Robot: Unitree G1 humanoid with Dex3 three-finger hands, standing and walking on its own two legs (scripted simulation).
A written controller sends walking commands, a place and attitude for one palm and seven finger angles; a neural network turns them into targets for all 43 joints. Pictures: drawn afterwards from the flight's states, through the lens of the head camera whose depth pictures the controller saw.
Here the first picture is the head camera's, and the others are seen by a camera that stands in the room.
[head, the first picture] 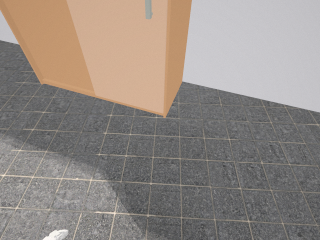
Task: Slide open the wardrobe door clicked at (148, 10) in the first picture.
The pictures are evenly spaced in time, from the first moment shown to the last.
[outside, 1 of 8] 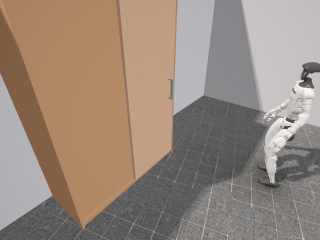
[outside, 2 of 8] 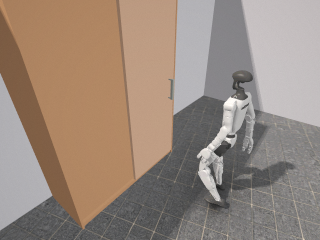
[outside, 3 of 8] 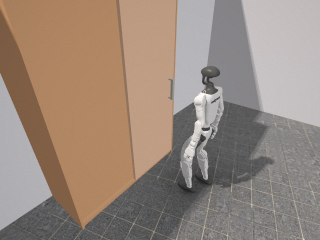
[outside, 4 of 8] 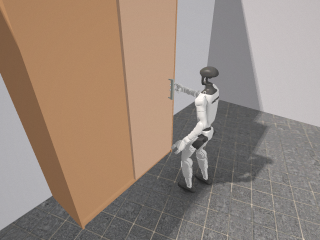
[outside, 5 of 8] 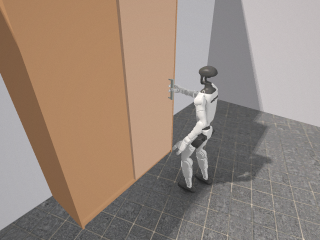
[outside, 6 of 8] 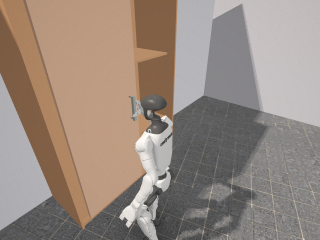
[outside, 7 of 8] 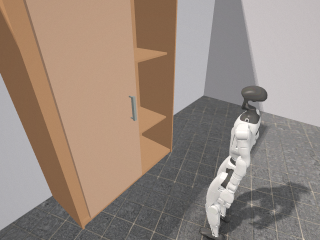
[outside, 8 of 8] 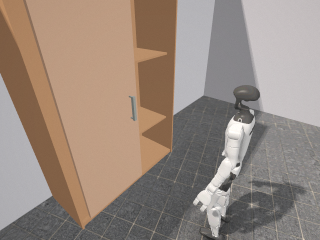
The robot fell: no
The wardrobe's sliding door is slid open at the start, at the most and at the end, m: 0.00 0.57 0.57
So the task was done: yes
